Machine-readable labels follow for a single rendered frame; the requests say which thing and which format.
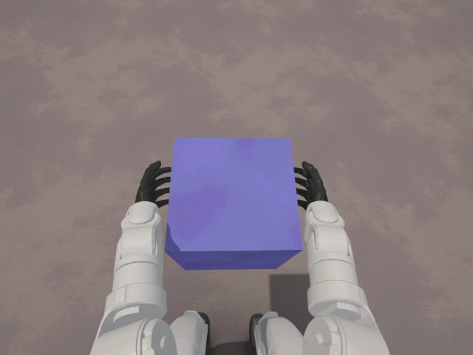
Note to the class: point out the robot left shin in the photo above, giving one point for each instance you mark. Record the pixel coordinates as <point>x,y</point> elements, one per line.
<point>192,313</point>

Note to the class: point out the robot shin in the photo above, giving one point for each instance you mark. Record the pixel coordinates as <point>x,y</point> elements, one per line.
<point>192,313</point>
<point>269,314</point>

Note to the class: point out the right robot hand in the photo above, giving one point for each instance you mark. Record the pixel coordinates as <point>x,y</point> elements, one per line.
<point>313,184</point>

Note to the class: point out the left robot forearm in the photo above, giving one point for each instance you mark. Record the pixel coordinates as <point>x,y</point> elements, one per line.
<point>137,291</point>

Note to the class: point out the left robot hand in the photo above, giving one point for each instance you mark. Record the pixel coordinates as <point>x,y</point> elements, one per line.
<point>148,184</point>

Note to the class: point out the robot right upper arm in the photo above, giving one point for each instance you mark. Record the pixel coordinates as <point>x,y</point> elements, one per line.
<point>328,334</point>

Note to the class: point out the robot left upper arm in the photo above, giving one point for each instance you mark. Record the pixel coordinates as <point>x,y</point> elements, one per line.
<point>149,336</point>

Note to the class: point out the right robot forearm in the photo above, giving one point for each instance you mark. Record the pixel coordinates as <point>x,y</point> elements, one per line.
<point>333,280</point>

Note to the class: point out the robot right shin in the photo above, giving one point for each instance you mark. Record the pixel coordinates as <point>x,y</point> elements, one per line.
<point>269,314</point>

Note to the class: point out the carton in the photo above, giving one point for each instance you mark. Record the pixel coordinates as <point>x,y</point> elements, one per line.
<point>232,204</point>

